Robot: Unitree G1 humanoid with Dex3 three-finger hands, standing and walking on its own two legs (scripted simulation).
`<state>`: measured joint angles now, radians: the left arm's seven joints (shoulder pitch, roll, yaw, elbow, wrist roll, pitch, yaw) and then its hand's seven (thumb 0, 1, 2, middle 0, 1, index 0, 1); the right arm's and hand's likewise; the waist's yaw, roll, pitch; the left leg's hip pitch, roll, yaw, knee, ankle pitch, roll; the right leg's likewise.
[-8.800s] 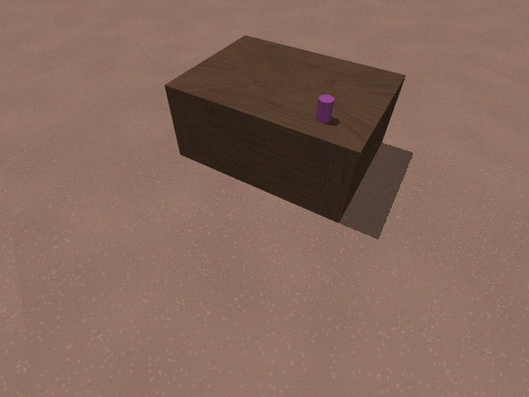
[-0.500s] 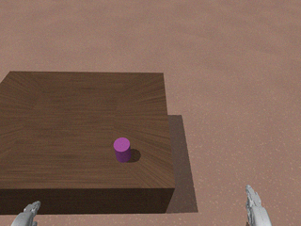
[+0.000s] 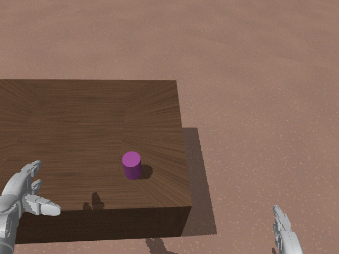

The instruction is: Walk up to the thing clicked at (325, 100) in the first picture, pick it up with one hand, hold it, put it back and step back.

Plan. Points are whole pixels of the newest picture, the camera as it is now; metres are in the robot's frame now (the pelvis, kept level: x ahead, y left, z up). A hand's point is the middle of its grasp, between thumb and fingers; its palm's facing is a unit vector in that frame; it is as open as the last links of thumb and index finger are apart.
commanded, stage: go down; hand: left
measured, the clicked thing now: (132, 165) +0.48 +0.11 -0.23
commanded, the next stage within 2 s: none
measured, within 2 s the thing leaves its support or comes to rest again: neither
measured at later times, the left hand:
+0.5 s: hand (46, 153) +0.37 +0.29 +0.03, palm faces +0.05 -0.99 -0.09, open 17.6 cm
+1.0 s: hand (48, 137) +0.41 +0.29 +0.05, palm faces +0.03 -1.00 -0.07, open 17.5 cm
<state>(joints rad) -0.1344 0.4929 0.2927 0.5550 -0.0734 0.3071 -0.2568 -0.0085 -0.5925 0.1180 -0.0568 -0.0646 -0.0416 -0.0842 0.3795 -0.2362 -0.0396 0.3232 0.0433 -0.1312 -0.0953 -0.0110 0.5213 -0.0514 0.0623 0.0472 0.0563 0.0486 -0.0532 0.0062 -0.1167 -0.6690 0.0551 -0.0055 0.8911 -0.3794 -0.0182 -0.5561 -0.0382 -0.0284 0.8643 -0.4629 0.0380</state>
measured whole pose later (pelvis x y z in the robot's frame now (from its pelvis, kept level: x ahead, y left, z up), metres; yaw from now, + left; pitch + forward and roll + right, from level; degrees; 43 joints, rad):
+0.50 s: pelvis +0.00 +0.01 +0.00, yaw -2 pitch +12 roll -2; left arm -0.46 0.60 0.39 0.96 -0.10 -0.04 -0.40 -0.01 -0.58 0.06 -0.06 -0.05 -0.06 -0.05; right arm 0.31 -0.25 -0.03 0.40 0.03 -0.13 -0.06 -0.01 0.51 -0.05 0.06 0.05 0.06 0.05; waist -0.07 -0.01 -0.10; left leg -0.72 0.07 0.02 0.88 -0.37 -0.01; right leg -0.61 -0.03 -0.01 0.84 -0.43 0.05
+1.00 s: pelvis +0.01 +0.01 +0.00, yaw -2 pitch +14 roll -2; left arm -0.53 0.64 0.43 1.01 -0.12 -0.12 -0.44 -0.01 -0.56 0.05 -0.07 -0.06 -0.07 -0.06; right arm 0.30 -0.25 -0.02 0.38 0.03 -0.11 -0.04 -0.01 0.49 -0.06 0.06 0.05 0.06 0.05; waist -0.10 -0.01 -0.12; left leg -0.76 0.08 0.01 0.90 -0.39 -0.01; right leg -0.64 -0.02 -0.01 0.84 -0.44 0.05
